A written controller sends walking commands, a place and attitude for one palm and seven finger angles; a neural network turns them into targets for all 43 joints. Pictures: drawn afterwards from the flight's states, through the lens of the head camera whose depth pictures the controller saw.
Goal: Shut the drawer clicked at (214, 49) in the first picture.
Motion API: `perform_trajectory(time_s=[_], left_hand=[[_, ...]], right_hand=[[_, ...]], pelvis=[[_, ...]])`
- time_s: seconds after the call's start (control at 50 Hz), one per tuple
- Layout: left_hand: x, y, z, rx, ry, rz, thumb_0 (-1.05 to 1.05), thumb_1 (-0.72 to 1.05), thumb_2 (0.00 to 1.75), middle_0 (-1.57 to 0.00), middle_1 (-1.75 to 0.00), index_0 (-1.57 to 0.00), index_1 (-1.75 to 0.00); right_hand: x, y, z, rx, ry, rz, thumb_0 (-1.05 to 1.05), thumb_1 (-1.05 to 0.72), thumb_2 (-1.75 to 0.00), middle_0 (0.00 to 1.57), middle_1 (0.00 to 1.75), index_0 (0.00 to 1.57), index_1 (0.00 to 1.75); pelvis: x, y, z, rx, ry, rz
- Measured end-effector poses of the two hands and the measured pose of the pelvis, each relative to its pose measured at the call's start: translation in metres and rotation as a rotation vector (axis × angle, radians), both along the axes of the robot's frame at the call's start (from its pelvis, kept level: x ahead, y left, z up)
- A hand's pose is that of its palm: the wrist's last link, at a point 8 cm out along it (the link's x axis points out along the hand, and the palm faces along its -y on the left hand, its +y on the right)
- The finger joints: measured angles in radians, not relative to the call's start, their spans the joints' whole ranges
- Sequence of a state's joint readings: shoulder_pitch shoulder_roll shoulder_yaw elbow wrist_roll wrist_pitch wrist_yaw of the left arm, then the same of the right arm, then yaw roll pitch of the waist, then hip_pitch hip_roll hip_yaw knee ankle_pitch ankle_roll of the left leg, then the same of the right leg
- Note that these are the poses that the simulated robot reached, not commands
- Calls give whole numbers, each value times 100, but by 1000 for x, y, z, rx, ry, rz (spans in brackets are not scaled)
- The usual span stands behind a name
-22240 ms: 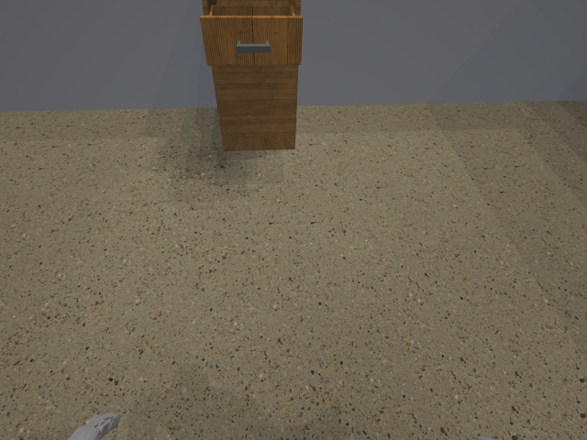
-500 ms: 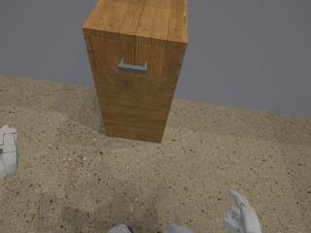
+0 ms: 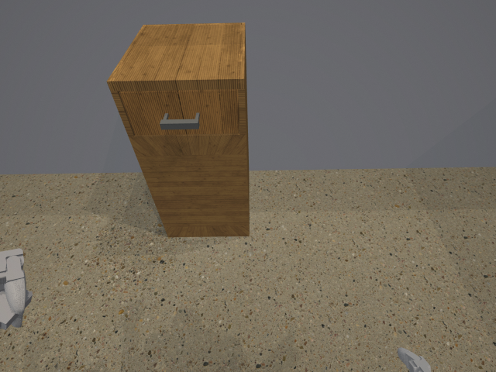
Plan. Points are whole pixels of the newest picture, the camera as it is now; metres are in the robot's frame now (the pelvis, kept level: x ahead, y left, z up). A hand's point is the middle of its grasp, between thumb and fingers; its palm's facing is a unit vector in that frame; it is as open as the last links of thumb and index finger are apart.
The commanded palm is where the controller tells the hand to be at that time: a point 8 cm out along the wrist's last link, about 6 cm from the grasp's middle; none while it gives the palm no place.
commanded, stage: stop stepping back and stand still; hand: left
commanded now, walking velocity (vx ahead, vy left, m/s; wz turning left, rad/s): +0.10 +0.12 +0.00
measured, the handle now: (181, 120) +0.82 +0.25 -0.07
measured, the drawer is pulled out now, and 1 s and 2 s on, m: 0.00 0.00 0.00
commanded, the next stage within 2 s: let the arm hang, fingers relaxed in 0.42 s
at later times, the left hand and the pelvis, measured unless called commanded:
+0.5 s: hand (8, 341) +0.13 +0.26 +0.14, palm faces +0.46 -0.80 -0.38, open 3.2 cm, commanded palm none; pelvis -0.04 +0.01 -0.01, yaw +4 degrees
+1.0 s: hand out of the picture +0.01 +0.22 -0.18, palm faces +0.16 -0.96 -0.23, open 4.2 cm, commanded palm none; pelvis -0.03 +0.01 -0.01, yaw +7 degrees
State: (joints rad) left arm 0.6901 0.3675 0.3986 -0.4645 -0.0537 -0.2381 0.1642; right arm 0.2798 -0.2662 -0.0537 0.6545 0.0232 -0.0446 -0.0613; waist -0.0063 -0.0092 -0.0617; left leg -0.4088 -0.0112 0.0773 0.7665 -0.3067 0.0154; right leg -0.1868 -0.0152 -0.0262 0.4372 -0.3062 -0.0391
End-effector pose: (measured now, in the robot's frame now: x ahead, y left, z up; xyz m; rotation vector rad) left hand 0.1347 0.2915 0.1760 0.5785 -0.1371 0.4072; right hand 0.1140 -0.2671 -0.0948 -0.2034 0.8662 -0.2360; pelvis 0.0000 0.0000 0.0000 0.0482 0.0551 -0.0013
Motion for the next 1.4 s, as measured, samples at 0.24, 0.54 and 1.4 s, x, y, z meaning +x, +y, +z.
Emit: perform_trajectory(time_s=[0.24,0.54,1.4], left_hand=[[-27,-16,12,31,-160,-131,1,89,90,-141,-160,-141,-160],[-35,7,-34,-125,-62,-8,1,89,90,-141,-160,-141,-160],[-204,-63,-326,-754,1440,317,0,91,90,-22,-33,-22,-33]], right_hand=[[8,30,20,-12,-187,94,1,-90,-90,20,30,19,30],[-4,56,-1,6,-30,189,1,-90,-90,20,30,20,30],[-134,81,-55,122,542,53,0,-92,-90,20,30,20,30]], pelvis=[[-37,3,-13,-18,-69,41],[-34,12,-12,-43,-61,77],[-28,24,-2,-44,-86,95]])
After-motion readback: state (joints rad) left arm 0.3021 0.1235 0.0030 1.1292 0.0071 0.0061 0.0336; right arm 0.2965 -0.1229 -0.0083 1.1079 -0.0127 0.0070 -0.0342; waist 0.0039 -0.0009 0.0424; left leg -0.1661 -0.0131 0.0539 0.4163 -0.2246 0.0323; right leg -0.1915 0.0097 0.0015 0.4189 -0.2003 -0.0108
